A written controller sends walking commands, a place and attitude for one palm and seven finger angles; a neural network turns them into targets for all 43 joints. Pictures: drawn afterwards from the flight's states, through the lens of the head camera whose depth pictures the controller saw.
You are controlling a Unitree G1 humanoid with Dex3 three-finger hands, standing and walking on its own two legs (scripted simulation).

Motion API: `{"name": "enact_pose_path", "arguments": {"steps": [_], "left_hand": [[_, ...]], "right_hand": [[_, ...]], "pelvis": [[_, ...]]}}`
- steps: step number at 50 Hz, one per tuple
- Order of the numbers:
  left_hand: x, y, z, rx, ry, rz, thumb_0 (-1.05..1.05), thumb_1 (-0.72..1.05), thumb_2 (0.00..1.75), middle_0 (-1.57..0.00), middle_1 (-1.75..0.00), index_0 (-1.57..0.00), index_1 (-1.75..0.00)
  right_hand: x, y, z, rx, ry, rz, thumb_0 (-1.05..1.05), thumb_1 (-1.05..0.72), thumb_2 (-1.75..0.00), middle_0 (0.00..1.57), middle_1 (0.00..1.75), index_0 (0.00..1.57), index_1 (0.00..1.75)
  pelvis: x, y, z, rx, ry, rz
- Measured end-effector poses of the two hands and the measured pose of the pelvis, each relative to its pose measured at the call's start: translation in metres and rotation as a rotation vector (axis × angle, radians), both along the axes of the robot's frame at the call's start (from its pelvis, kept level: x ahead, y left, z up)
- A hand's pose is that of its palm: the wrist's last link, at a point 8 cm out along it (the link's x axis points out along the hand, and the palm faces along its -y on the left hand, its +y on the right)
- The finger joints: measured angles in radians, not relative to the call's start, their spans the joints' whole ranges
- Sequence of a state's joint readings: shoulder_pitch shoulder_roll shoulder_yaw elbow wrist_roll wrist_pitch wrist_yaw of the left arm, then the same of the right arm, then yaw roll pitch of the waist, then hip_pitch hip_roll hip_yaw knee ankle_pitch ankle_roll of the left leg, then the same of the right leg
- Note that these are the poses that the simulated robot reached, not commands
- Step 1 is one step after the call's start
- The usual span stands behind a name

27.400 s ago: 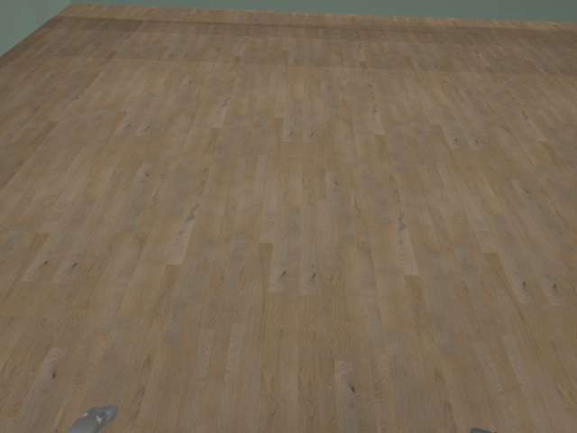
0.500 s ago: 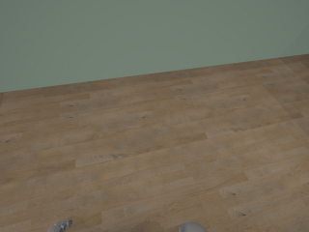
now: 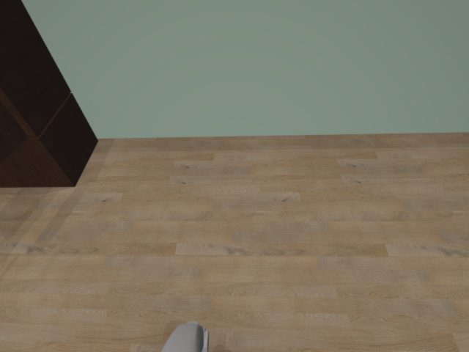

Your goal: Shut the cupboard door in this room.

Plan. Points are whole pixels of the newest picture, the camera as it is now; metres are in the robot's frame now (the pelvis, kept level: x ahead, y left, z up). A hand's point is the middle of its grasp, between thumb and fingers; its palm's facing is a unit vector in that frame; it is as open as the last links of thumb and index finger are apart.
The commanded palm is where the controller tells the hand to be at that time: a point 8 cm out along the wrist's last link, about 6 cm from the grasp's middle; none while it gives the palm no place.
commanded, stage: walk to a spot facing it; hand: left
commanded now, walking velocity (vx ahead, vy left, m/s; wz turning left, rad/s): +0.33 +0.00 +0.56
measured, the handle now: out of the picture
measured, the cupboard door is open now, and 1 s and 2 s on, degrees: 79 79 79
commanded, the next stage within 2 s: turn to face it in 1.52 s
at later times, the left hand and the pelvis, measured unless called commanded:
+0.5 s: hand (93, 333) +0.19 +0.32 -0.18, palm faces +0.25 -0.95 -0.18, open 7.4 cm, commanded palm none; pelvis +0.18 +0.12 -0.01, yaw +12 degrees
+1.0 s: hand (135, 223) +0.46 +0.29 -0.17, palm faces +0.21 -0.96 -0.19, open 7.4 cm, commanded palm none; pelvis +0.41 +0.10 -0.02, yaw +13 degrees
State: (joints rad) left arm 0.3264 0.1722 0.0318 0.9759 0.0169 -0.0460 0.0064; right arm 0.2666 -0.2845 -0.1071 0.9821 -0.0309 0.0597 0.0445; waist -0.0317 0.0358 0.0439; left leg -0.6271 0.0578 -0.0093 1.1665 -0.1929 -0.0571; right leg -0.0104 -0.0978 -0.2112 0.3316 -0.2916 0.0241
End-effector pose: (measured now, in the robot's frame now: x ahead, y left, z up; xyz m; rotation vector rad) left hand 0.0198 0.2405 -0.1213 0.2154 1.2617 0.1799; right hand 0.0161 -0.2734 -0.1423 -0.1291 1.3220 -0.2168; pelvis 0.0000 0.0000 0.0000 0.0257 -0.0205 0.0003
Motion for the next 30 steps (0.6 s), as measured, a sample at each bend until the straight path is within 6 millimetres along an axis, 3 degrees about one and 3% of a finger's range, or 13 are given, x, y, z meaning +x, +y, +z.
{"name": "enact_pose_path", "arguments": {"steps": [5, 9, 12, 14, 16, 18, 22, 26, 30], "left_hand": [[-0.043, 0.008, -0.012, -0.025, 0.138, 0.141, 0.01, 0.90, 0.90, -0.20, -0.30, -0.20, -0.30], [-0.068, 0.016, -0.024, -0.066, 0.259, 0.238, 0.01, 0.90, 0.90, -0.20, -0.30, -0.20, -0.30], [-0.074, 0.029, -0.037, -0.103, 0.343, 0.292, 0.01, 0.90, 0.90, -0.20, -0.30, -0.20, -0.30], [-0.063, 0.042, -0.043, -0.120, 0.365, 0.313, 0.01, 0.90, 0.90, -0.20, -0.30, -0.20, -0.30], [-0.037, 0.060, -0.044, -0.113, 0.333, 0.318, 0.01, 0.90, 0.90, -0.20, -0.30, -0.20, -0.30], [0.002, 0.078, -0.043, -0.098, 0.256, 0.305, 0.01, 0.91, 0.90, -0.20, -0.30, -0.20, -0.30], [0.092, 0.110, -0.035, -0.072, 0.057, 0.265, 0.01, 0.91, 0.90, -0.20, -0.30, -0.19, -0.30], [0.173, 0.126, -0.025, -0.070, -0.093, 0.224, 0.01, 0.91, 0.90, -0.20, -0.30, -0.19, -0.30], [0.239, 0.131, -0.017, -0.077, -0.169, 0.186, 0.01, 0.91, 0.90, -0.20, -0.30, -0.19, -0.30]], "right_hand": [[0.092, 0.021, 0.001, -0.012, -0.035, 0.152, 0.01, -0.92, -0.89, 0.20, 0.30, 0.19, 0.30], [0.185, 0.064, -0.002, -0.015, -0.104, 0.298, 0.01, -0.92, -0.89, 0.20, 0.30, 0.19, 0.30], [0.252, 0.105, -0.006, -0.027, -0.202, 0.386, 0.01, -0.92, -0.89, 0.20, 0.30, 0.19, 0.30], [0.283, 0.129, -0.004, -0.028, -0.265, 0.412, 0.01, -0.92, -0.89, 0.20, 0.30, 0.20, 0.30], [0.299, 0.147, 0.003, -0.020, -0.293, 0.412, 0.01, -0.91, -0.89, 0.20, 0.30, 0.20, 0.30], [0.304, 0.160, 0.011, -0.016, -0.296, 0.404, 0.00, -0.91, -0.89, 0.20, 0.30, 0.20, 0.30], [0.298, 0.177, 0.018, 0.000, -0.249, 0.377, 0.00, -0.91, -0.89, 0.20, 0.30, 0.20, 0.30], [0.291, 0.169, 0.019, -0.024, -0.200, 0.298, -0.01, -0.95, -0.89, 0.21, 0.30, 0.21, 0.30], [0.275, 0.162, 0.012, -0.033, -0.099, 0.243, -0.01, -0.94, -0.89, 0.21, 0.30, 0.20, 0.30]], "pelvis": [[0.031, 0.015, -0.006, -0.016, 0.013, 0.081], [0.061, 0.037, -0.017, -0.030, 0.031, 0.129], [0.089, 0.062, -0.032, -0.033, 0.035, 0.160], [0.102, 0.076, -0.035, -0.036, 0.024, 0.173], [0.116, 0.086, -0.030, -0.041, 0.010, 0.173], [0.130, 0.094, -0.022, -0.043, -0.002, 0.179], [0.159, 0.107, -0.010, -0.042, -0.020, 0.201], [0.188, 0.118, -0.005, -0.030, -0.029, 0.206], [0.220, 0.124, -0.004, -0.019, -0.026, 0.210]]}}
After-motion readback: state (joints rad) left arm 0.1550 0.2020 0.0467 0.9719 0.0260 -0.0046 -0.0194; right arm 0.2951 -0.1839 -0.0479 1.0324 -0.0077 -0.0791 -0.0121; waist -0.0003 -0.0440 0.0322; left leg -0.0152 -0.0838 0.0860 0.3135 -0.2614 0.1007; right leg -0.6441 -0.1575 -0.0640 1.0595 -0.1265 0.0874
